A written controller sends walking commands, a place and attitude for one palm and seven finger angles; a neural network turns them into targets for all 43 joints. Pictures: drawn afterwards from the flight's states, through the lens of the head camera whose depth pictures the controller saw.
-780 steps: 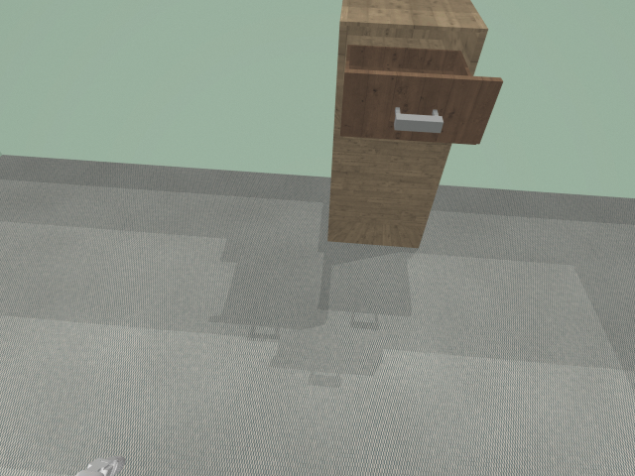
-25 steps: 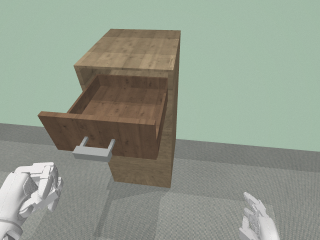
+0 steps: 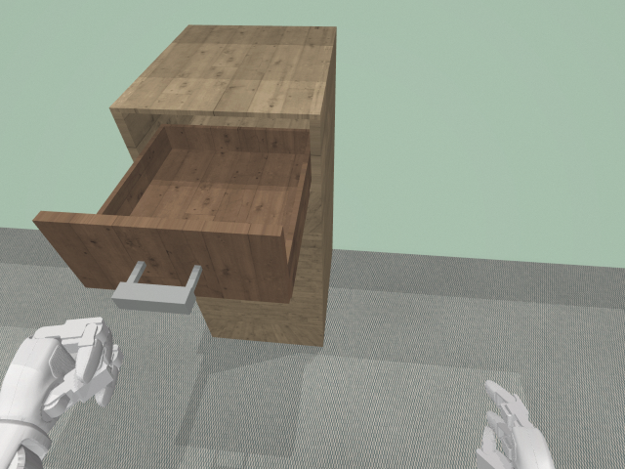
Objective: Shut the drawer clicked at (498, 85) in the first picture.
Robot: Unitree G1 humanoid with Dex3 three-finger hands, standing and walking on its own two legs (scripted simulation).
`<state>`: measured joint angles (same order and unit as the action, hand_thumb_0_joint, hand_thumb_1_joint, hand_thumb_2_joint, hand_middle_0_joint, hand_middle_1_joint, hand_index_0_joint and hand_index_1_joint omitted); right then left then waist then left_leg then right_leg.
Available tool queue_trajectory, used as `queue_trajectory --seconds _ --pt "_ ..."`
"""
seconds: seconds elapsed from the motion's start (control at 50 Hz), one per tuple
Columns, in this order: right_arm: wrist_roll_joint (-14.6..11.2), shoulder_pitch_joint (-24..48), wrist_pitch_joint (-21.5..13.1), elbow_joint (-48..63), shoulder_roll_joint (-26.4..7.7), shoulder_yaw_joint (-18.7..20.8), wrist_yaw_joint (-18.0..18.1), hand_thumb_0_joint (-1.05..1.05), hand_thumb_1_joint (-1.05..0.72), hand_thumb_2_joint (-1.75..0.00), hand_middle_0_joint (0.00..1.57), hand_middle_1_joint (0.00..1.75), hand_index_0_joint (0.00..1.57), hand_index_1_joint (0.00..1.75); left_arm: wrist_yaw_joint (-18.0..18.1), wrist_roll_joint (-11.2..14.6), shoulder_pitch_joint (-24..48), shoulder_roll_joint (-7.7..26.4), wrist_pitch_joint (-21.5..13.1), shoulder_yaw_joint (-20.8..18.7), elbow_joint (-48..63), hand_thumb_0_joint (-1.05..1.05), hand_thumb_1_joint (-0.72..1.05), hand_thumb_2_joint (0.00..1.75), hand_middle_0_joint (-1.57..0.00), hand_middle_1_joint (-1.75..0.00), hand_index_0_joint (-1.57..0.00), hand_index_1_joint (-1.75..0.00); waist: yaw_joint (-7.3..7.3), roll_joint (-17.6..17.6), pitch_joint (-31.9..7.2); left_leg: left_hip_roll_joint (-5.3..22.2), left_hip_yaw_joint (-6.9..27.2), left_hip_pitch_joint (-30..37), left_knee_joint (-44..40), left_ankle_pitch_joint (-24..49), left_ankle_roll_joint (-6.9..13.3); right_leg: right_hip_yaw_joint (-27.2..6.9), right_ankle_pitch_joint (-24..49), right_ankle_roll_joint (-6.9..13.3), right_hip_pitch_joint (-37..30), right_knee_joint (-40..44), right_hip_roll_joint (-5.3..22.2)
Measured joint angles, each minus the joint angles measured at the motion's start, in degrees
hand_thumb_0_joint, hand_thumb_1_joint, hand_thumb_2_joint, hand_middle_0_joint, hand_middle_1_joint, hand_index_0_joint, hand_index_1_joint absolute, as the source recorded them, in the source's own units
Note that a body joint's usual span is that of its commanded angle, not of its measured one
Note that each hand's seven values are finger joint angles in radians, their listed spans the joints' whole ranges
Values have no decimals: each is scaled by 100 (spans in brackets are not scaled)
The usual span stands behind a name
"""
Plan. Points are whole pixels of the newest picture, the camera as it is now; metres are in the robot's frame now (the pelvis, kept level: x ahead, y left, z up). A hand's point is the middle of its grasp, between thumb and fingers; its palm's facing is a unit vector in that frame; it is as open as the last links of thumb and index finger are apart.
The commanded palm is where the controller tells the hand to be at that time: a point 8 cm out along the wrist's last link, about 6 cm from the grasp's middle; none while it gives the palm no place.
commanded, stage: bring the fist close to the handle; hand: left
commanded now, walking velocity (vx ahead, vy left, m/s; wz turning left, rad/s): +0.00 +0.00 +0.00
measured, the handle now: (161, 284) +0.35 +0.25 +0.04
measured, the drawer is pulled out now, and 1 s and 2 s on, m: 0.29 0.29 0.20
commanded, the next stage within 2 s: push the drawer shut in 0.94 s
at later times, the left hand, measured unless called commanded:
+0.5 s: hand (142, 351) +0.24 +0.24 +0.04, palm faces -0.03 -1.00 -0.03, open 3.3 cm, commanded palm +0.22 +0.29 +0.04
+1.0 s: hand (151, 355) +0.24 +0.23 +0.04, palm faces -0.02 -1.00 -0.06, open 3.3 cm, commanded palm +0.21 +0.29 +0.04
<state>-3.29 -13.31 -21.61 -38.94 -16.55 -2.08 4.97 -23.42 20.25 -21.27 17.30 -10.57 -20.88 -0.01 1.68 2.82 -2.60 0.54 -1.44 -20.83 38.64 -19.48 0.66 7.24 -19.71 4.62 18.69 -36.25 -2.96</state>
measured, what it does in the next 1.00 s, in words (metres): stands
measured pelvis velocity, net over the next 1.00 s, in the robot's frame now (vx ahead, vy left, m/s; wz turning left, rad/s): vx -0.01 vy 0.04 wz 0.01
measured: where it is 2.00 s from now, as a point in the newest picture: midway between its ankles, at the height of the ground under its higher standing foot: outside the picture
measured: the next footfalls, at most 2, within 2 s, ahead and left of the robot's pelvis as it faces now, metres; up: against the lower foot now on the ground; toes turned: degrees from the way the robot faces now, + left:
none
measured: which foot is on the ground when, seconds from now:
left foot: down 0.00-1.00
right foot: down 0.00-1.00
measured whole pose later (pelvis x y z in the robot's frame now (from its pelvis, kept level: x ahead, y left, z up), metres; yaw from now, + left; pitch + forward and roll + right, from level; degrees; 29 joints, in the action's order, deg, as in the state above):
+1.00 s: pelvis -0.01 +0.04 -0.03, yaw +0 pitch +8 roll -2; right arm -2.0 -13.9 -13.9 -33.0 -14.5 -2.9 2.6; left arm -14.2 14.3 -13.3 14.2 -15.8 -9.4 -2.7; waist -0.1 2.4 -4.6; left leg -1.5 -2.2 -35.5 50.8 -23.7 3.8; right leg 7.0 -23.7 2.3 33.0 -48.4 -0.2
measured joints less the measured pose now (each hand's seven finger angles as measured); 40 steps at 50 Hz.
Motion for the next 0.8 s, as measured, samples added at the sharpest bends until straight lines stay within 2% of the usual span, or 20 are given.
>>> queue_trajectory --seconds 0.16,0.34,0.46,0.66,0.8 --pt "59 -33 76 73 19 42 -28 1 -90 -90 21 30 20 30 58 -137 208 -134 -234 297 -197 2 90 90 -140 -160 -140 -160 -64 -49 30 -81 -45 -269 176 -58 119 -33 -52 -69 277 -195 93" --pt "107 -52 225 231 124 -50 -74 1 -90 -90 21 30 21 30 313 -280 658 -157 -407 505 -494 2 90 90 -140 -160 -140 -160 -141 -103 44 -166 -68 -672 490 -154 247 -40 -134 -175 660 -500 200" --pt "142 -78 336 320 173 -88 -143 1 -90 -90 21 30 21 30 445 -426 928 -252 -449 775 -640 2 90 90 -140 -160 -140 -160 -175 -111 -38 -220 -104 -977 732 -245 324 -64 -222 -248 967 -753 271" --pt "194 -138 570 510 234 -49 -310 1 -90 -90 21 30 21 30 839 -631 796 -378 -577 1073 -356 2 90 90 -140 -160 -140 -160 -197 -132 -160 -234 -165 -1347 1068 -390 380 -115 -344 -315 1344 -1084 310" --pt "155 -110 739 566 228 -63 -307 1 -90 -90 21 30 21 30 913 -602 704 -318 -569 1071 -245 2 90 90 -140 -160 -140 -160 -181 -68 -196 -227 -136 -1432 1174 -424 379 -84 -373 -310 1406 -1163 307"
